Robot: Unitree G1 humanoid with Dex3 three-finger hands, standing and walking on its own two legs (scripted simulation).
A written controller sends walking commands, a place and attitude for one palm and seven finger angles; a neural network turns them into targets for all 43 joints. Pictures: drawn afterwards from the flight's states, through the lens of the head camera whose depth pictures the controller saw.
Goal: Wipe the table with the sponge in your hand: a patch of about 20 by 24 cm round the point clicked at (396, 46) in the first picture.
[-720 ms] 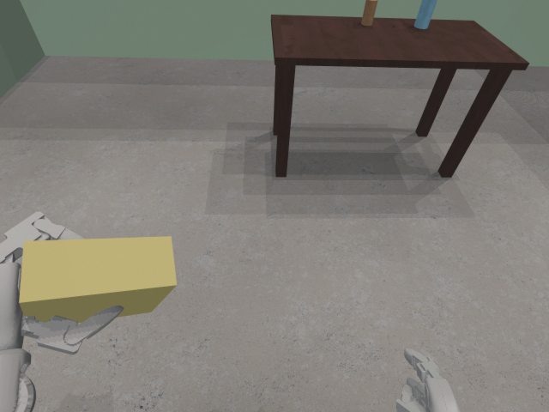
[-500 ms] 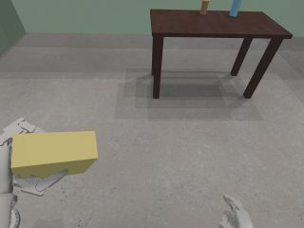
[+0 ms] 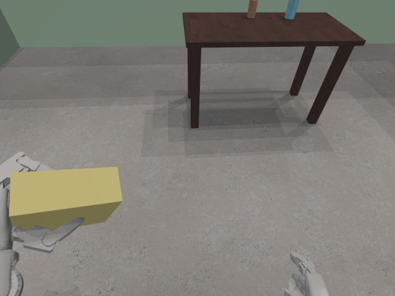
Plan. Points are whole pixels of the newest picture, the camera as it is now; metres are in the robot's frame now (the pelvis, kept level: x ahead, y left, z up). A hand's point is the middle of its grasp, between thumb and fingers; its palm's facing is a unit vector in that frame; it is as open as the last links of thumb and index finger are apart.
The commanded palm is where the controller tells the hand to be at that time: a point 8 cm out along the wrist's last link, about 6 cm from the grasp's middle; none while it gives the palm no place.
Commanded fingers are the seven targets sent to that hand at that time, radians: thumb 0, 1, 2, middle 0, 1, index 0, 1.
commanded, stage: walk to a spot facing it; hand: left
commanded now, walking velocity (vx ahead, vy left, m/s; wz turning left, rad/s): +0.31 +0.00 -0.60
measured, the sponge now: (83, 200) +0.23 +0.21 +0.14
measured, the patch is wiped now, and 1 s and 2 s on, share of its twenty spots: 0.00 0.00 0.00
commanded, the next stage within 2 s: none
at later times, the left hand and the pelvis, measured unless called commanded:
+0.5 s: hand (124, 134) +0.35 +0.17 +0.17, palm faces +0.23 -0.89 -0.39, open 9.7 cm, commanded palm +0.31 +0.22 +0.19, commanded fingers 0.00 0.10 1.30 -1.20 -1.60 -1.20 -1.60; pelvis +0.09 -0.02 +0.00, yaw -14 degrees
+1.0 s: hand (215, 95) +0.49 +0.01 +0.18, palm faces -0.01 -0.86 -0.51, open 9.7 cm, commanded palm +0.46 +0.09 +0.19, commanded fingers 0.00 0.10 1.30 -1.20 -1.60 -1.20 -1.60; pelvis +0.20 -0.11 +0.00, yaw -24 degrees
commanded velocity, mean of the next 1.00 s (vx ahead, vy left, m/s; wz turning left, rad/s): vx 0.36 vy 0.00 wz -0.32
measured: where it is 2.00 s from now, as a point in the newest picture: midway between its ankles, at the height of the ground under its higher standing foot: (256, 265)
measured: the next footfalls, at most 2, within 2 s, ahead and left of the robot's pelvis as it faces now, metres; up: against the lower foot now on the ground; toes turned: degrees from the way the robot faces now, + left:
left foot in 0.46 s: +0.19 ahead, +0.11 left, +0.00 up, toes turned -4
right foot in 0.82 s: +0.21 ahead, -0.21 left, +0.00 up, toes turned -32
